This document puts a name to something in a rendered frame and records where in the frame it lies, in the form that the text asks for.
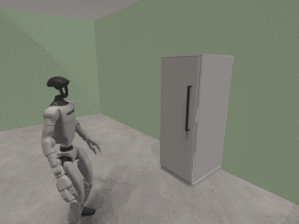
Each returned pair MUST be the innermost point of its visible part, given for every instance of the left robot hand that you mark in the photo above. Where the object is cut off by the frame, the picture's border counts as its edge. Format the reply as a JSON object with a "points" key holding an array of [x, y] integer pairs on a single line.
{"points": [[93, 143]]}

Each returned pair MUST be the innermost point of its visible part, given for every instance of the robot right shin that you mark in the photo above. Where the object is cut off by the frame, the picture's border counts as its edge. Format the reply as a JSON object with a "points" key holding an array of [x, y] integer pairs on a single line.
{"points": [[74, 212]]}

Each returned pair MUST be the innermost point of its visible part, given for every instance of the handle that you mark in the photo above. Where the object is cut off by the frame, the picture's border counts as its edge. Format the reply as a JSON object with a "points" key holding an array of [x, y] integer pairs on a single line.
{"points": [[187, 108]]}

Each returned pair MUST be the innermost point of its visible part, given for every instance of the right robot forearm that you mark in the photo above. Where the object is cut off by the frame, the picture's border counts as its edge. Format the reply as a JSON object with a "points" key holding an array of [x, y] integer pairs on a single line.
{"points": [[51, 154]]}

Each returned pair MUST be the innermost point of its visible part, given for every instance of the fridge door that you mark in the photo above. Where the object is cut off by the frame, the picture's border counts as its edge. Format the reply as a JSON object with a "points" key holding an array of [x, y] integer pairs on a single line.
{"points": [[176, 145]]}

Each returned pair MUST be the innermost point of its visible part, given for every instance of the right robot hand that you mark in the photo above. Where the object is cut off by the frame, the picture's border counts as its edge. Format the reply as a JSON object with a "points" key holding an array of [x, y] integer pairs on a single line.
{"points": [[63, 182]]}

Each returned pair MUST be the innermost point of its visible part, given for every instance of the robot torso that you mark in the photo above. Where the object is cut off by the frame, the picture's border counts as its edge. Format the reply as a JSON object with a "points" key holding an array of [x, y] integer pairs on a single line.
{"points": [[65, 131]]}

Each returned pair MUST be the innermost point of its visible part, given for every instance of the robot right upper arm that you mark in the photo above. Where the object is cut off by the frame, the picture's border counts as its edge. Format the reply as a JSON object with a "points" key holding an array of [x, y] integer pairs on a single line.
{"points": [[50, 116]]}

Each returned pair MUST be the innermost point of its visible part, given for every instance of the left robot forearm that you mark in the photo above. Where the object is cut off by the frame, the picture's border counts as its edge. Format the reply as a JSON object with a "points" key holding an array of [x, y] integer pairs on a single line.
{"points": [[82, 133]]}

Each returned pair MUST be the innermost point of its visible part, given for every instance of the robot left upper arm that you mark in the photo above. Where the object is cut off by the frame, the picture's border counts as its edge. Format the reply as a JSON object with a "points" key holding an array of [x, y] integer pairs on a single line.
{"points": [[73, 104]]}

